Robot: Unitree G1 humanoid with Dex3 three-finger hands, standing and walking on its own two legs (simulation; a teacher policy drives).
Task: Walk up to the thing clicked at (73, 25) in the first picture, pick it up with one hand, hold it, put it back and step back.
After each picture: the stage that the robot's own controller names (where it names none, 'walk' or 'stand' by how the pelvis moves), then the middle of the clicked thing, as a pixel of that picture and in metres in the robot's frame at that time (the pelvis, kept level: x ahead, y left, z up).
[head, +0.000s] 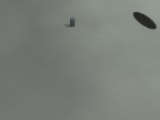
stand; (72, 22) +1.81 +0.14 -0.72
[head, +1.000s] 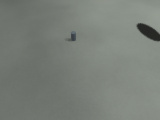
walk; (73, 36) +1.67 +0.26 -0.72
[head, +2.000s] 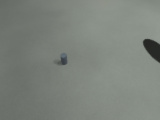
walk; (64, 59) +1.10 +0.27 -0.72
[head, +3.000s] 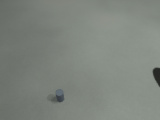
walk; (60, 95) +0.69 +0.23 -0.71
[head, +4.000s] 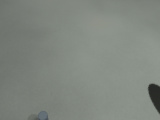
walk; (43, 118) +0.44 +0.22 -0.69
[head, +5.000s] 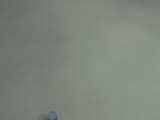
stand; (53, 118) +0.47 +0.21 -0.71
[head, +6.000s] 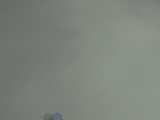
walk; (57, 119) +0.40 +0.15 -0.71
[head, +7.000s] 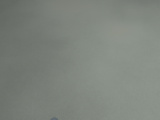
stand; out of the picture +0.45 +0.24 -0.71
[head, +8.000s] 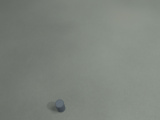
stand; (60, 106) +0.51 +0.22 -0.70
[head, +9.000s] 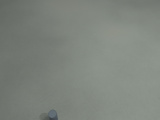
stand; (53, 116) +0.52 +0.23 -0.72
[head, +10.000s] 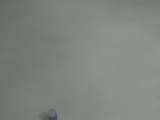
stand; (52, 115) +0.52 +0.23 -0.73
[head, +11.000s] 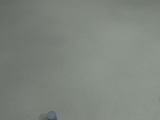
stand; (52, 117) +0.51 +0.24 -0.73
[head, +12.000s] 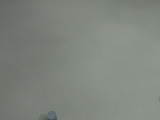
go down; (52, 118) +0.51 +0.24 -0.73
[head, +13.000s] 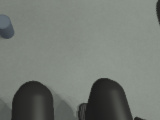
go down; (4, 27) +0.59 +0.28 -0.33
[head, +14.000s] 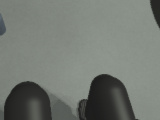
approach; out of the picture +0.58 +0.29 -0.30
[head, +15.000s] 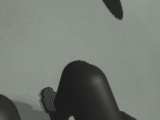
close in; out of the picture +0.55 +0.35 -0.24
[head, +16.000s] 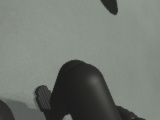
close; out of the picture +0.54 +0.36 -0.25
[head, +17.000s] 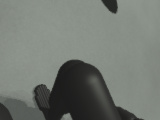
close; out of the picture +0.49 +0.28 -0.28
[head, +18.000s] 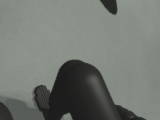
close; out of the picture +0.48 +0.29 -0.29
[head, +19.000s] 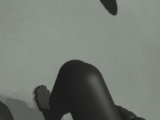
close; out of the picture +0.47 +0.29 -0.29
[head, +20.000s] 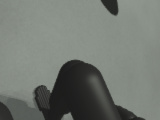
close; out of the picture +0.45 +0.30 -0.29
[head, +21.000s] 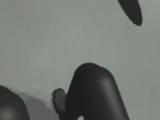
lift; out of the picture +0.45 +0.30 -0.29
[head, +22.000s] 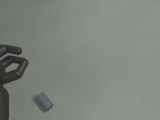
lift; (44, 101) +0.44 +0.22 -0.59
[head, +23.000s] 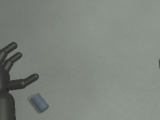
close in; (40, 102) +0.42 +0.24 -0.61
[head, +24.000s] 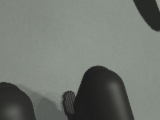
close in; out of the picture +0.42 +0.32 -0.29
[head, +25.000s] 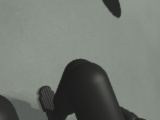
close; out of the picture +0.38 +0.35 -0.27
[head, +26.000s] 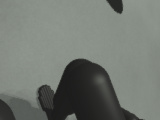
lift; out of the picture +0.35 +0.37 -0.27
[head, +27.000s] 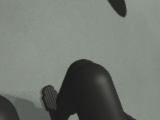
lift; out of the picture +0.34 +0.38 -0.27
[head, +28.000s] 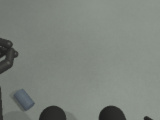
lift; (24, 99) +0.36 +0.32 -0.51
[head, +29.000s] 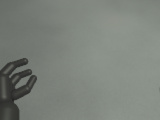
close in; out of the picture +0.31 +0.33 -0.69
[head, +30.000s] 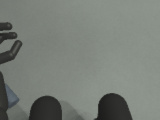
close; (7, 95) +0.35 +0.36 -0.43
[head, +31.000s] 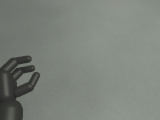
crouch; out of the picture +0.30 +0.36 -0.64
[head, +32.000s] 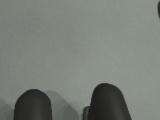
crouch; out of the picture +0.32 +0.40 -0.40
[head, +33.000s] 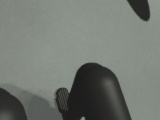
lower; out of the picture +0.25 +0.44 -0.29
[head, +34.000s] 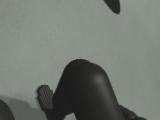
lower; out of the picture +0.21 +0.46 -0.28
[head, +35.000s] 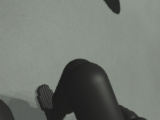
lower; out of the picture +0.20 +0.47 -0.28
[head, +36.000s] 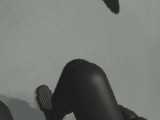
lower; out of the picture +0.19 +0.47 -0.28
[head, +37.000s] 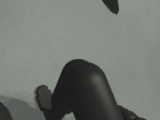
lower; out of the picture +0.18 +0.48 -0.28
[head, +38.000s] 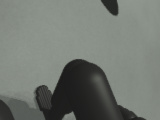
open; out of the picture +0.17 +0.49 -0.28
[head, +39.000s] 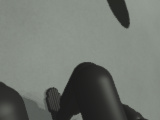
withdraw; out of the picture +0.17 +0.49 -0.29
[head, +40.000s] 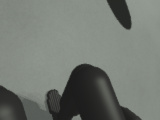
withdraw; out of the picture +0.16 +0.50 -0.30
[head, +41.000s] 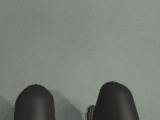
stand; out of the picture +0.19 +0.50 -0.36
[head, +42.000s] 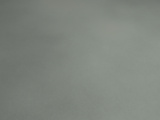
stand; out of the picture +0.16 +0.50 -0.68
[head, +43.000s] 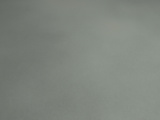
stand; out of the picture +0.16 +0.52 -0.69
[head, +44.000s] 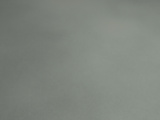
stand; out of the picture +0.15 +0.52 -0.69
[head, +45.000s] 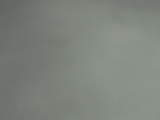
stand; out of the picture +0.16 +0.53 -0.75
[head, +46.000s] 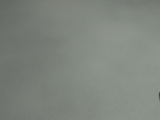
stand; out of the picture +0.11 +0.55 -0.75
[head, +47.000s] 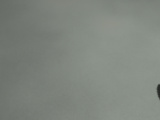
walk; out of the picture +0.10 +0.56 -0.75
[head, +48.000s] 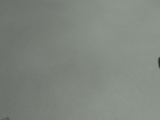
walk; out of the picture +0.30 +0.50 -0.72
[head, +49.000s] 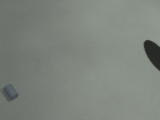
walk; (11, 91) +0.59 +0.53 -0.73
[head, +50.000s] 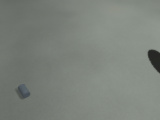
stand; (24, 90) +0.76 +0.54 -0.74
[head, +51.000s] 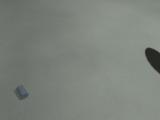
stand; (22, 91) +0.77 +0.57 -0.75
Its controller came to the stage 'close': yes
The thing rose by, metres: 0.01
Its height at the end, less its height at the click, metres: -0.02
